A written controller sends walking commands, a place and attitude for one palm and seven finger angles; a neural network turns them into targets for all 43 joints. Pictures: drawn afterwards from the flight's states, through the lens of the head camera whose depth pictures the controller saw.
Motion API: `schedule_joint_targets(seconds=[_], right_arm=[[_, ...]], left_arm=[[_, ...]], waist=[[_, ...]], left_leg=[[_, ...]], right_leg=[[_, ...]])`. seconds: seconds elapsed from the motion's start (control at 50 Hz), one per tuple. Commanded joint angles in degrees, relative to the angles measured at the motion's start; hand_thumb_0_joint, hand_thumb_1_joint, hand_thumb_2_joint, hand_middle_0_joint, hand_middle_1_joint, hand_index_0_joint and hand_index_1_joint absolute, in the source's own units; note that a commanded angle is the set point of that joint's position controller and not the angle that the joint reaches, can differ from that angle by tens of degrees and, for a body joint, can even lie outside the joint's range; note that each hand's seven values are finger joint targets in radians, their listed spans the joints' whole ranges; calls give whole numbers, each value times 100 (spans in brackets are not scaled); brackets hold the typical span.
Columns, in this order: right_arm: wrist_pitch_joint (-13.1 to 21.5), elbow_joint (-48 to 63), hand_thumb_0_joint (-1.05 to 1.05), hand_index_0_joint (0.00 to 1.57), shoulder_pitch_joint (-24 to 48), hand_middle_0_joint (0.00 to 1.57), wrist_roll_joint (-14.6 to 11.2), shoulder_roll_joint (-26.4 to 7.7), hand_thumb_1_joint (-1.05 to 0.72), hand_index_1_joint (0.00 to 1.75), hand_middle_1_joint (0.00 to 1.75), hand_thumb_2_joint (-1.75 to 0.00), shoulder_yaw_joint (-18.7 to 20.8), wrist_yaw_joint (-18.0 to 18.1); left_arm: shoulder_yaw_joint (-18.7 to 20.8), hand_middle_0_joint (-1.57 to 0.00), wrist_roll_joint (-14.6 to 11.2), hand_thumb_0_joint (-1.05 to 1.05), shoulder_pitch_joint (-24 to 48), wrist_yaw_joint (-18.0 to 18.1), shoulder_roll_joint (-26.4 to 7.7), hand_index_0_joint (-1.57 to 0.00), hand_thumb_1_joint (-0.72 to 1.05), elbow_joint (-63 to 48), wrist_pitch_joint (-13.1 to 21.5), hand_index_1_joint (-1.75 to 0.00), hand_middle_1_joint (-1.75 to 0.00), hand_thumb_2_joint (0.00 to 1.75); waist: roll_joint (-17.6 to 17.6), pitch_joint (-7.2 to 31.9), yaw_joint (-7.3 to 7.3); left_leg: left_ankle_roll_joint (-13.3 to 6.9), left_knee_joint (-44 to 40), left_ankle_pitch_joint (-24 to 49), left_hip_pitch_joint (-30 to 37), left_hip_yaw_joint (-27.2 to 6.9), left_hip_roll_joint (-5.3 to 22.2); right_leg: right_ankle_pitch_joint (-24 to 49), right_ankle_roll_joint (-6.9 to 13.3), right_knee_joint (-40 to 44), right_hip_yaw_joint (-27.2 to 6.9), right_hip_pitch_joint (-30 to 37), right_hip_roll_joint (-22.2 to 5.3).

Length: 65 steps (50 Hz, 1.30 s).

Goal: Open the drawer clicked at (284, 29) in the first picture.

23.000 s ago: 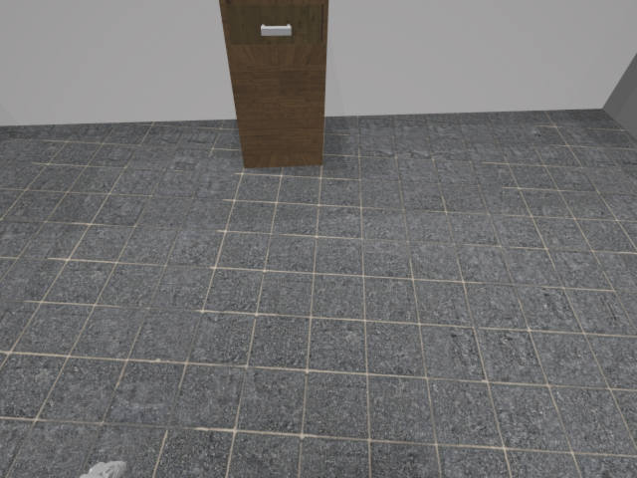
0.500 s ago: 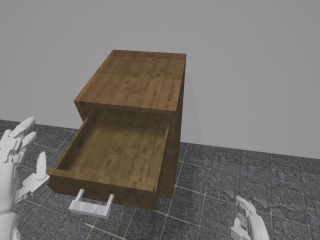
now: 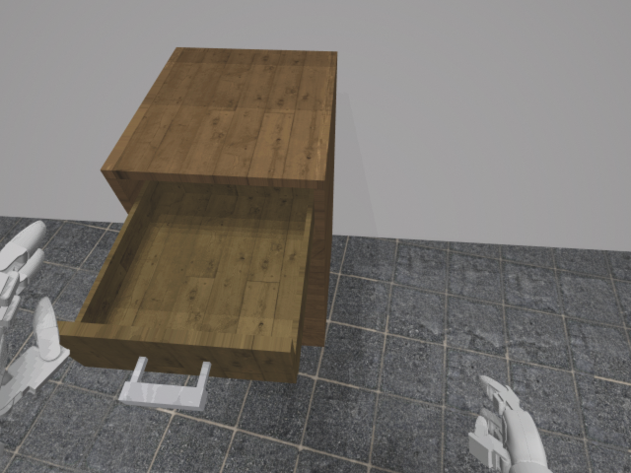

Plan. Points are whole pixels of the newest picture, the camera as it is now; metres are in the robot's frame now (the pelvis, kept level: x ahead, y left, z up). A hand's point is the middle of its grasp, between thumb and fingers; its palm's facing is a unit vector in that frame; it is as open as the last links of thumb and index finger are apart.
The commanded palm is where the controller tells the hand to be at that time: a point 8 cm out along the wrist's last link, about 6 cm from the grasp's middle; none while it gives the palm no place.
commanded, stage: step back with the hand held close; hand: left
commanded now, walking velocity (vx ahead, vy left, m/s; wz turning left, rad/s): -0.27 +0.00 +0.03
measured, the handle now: (169, 380) +0.25 +0.24 -0.09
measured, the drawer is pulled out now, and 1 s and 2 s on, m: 0.30 0.30 0.30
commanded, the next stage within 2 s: stop stepping back and stand still in 1.00 s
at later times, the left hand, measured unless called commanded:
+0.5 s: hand (10, 445) +0.13 +0.24 +0.15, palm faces +0.41 -0.79 -0.46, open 7.4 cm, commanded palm +0.06 +0.28 +0.17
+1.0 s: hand out of the picture +0.04 +0.22 +0.16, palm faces +0.40 -0.82 -0.41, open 7.4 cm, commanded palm -0.02 +0.25 +0.17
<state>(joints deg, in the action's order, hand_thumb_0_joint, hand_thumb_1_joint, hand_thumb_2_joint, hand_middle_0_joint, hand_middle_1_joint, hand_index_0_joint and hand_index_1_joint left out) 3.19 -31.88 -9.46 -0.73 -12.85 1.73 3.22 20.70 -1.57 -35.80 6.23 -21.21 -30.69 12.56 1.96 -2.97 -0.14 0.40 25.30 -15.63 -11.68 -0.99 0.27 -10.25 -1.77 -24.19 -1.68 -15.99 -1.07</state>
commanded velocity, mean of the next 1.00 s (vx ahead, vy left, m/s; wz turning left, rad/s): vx -0.34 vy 0.00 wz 0.01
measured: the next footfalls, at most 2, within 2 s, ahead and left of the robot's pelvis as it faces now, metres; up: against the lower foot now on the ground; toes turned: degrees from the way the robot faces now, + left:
right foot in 1.10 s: -0.18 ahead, -0.15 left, +0.00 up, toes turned -2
left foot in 1.44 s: -0.26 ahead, +0.07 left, +0.00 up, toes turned +4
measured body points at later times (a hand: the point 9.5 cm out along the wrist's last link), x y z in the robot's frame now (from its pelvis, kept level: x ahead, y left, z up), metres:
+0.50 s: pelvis -0.06 +0.00 -0.01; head -0.04 +0.00 +0.44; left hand +0.10 +0.28 +0.18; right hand +0.11 -0.24 -0.09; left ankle -0.03 +0.12 -0.74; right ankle +0.02 -0.14 -0.74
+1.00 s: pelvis -0.15 -0.02 -0.01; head -0.12 -0.01 +0.44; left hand +0.01 +0.26 +0.18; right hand +0.03 -0.23 -0.09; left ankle -0.08 +0.11 -0.74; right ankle -0.16 -0.13 -0.69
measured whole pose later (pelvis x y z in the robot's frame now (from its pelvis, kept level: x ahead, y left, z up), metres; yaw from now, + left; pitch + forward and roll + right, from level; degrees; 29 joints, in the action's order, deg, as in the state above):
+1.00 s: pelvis -0.15 -0.02 -0.01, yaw -1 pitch +1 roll -1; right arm 9.8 -36.7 -9.7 1.4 -8.0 -0.2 2.0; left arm 21.6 -3.3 -36.8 10.8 -20.7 -36.0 12.6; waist -0.8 -2.0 1.1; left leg 1.1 29.6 -8.9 -21.8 1.2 3.8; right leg -26.6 -1.4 -54.4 0.5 -26.0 3.1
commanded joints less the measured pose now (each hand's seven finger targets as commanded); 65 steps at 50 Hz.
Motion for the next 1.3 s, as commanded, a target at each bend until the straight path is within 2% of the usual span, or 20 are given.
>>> schedule_joint_targets(seconds=[0.0,0.18,0.36,0.5,0.58,0.64,0.68,0.74,0.76,0.78,0.82,0.88,0.98,1.06,1.08,1.1,1.12,1.14,1.2,1.28], right_arm=[[270,1010,0,20,505,20,-8,-509,-90,30,30,-90,232,57],[437,958,0,20,419,20,67,-564,-90,30,30,-90,218,135],[493,804,0,20,228,20,93,-539,-90,30,30,-90,171,129],[642,835,0,20,264,20,240,-540,-90,30,30,-90,134,244],[807,709,0,20,302,20,264,-530,-90,30,30,-90,144,185],[781,618,0,20,185,20,45,-476,-90,30,30,-90,226,28],[659,549,0,20,330,20,74,-447,-90,30,30,-90,232,-25],[505,526,0,20,373,20,83,-291,-90,30,30,-90,34,38],[503,520,0,20,367,20,69,-418,-90,30,30,-90,81,72],[550,593,0,20,515,20,103,-574,-90,30,30,-90,184,112],[835,524,0,20,187,20,266,-398,-90,30,30,-90,207,107],[976,257,0,20,205,20,302,-479,-90,30,30,-90,243,72],[943,220,0,20,451,20,171,-515,-90,30,30,-90,106,-110],[869,402,0,20,596,20,75,-543,-90,30,30,-90,83,-156],[784,447,0,20,584,20,76,-495,-90,30,30,-90,90,-191],[704,540,0,20,411,20,-51,-355,-90,30,30,-90,138,-197],[658,590,0,20,395,20,-145,-490,-90,30,30,-90,267,-202],[541,541,0,20,363,20,-113,-378,-90,30,30,-90,183,-183],[370,715,0,20,640,20,-55,-207,-90,30,30,-90,-8,-7],[540,680,0,20,508,20,-1,-430,-90,30,30,-90,57,80]], left_arm=[[944,-20,-89,0,-377,182,-943,-20,90,-1369,329,-30,-30,90],[971,-20,-34,0,-316,333,-915,-20,90,-1578,363,-30,-30,90],[760,-20,-18,0,-23,504,-806,-20,90,-1405,423,-30,-30,90],[733,-20,118,0,-52,646,-695,-20,90,-1628,387,-30,-30,90],[930,-20,37,0,-139,594,-893,-20,90,-1669,493,-30,-30,90],[867,-20,-96,0,-103,521,-964,-20,90,-1493,522,-30,-30,90],[971,-20,-66,0,-27,550,-1098,-20,90,-1532,483,-30,-30,90],[900,-20,-44,0,-158,494,-929,-20,90,-1349,437,-30,-30,90],[851,-20,-56,0,-96,474,-923,-20,90,-1513,483,-30,-30,90],[885,-20,-4,0,44,484,-1006,-20,90,-1744,551,-30,-30,90],[849,-20,-43,0,-152,554,-850,-20,90,-1683,615,-30,-30,90],[626,-20,-158,0,-199,598,-644,-20,90,-2000,441,-30,-30,90],[606,-20,-198,0,173,436,-808,-20,90,-1827,327,-30,-30,90],[852,-20,-232,0,224,303,-1034,-20,90,-1706,421,-30,-30,90],[1113,-20,-178,0,41,269,-1324,-20,90,-1648,470,-30,-30,90],[987,-20,-181,0,-116,256,-1247,-20,90,-1499,483,-30,-30,90],[887,-20,-177,0,-351,281,-1074,-20,90,-1278,388,-30,-30,90],[962,-20,-196,0,-518,324,-1004,-20,90,-1165,316,-30,-30,90],[999,-20,-145,0,-533,425,-952,-20,90,-1051,350,-30,-30,90],[785,-20,-23,0,-407,489,-929,-20,90,-989,403,-30,-30,90]], waist=[[84,1419,56],[389,1094,9],[-467,746,-86],[856,917,-41],[688,794,-32],[-890,1195,-56],[-1112,1176,-10],[-942,761,-132],[-131,632,-142],[1179,570,-76],[1148,1025,-169],[921,1146,-11],[1220,829,-29],[550,684,91],[-75,649,68],[-1325,848,-1],[-1678,813,31],[-1209,885,-116],[-936,866,-187],[-1018,707,-46]], left_leg=[[-25,-129,2717,-312,35,324],[-212,-233,1057,-1320,-173,504],[-120,567,-769,-896,-89,-9],[-475,-622,77,-2504,-880,1000],[-402,-4,279,-2471,-668,847],[18,1665,-826,-1358,4,-168],[41,2853,-1147,-892,-78,-203],[-21,442,-551,-527,38,-22],[-162,-623,-181,-600,-254,324],[-509,-1077,458,-1099,-1329,1372],[-995,-1206,978,-1593,-1789,2129],[-890,-281,3423,-155,-739,1770],[-769,-581,1889,-293,-767,1782],[-359,-85,-397,-1104,-405,1149],[-111,645,-765,-1083,58,705],[193,2165,-1104,-1250,575,11],[141,3664,-1103,-1575,20,-291],[159,4184,-918,-1800,-232,-130],[201,3286,-669,-1766,-98,70],[-92,1374,-956,-1141,180,89]], right_leg=[[2427,150,-422,253,1248,-182],[1332,166,-760,57,987,-115],[-1102,481,608,-766,-574,-628],[13,99,-1506,207,968,356],[429,302,-1083,-412,703,-19],[-318,918,644,-1861,-283,-1353],[-788,1278,1093,-2146,-929,-1799],[77,655,253,-766,-834,-963],[-144,354,-451,-479,-791,-489],[-599,87,-1646,-20,-721,120],[-2029,135,-4109,-169,-570,489],[-1866,26,-3913,-110,-1363,390],[-1661,60,-2003,141,-550,174],[-307,140,288,326,596,38],[5,325,799,3,289,-407],[-231,770,1195,-1220,-58,-1451],[329,1079,1219,-2159,-400,-2040],[948,1169,838,-1717,-143,-1976],[1365,979,583,-884,371,-1517],[445,898,878,-1098,769,-1635]])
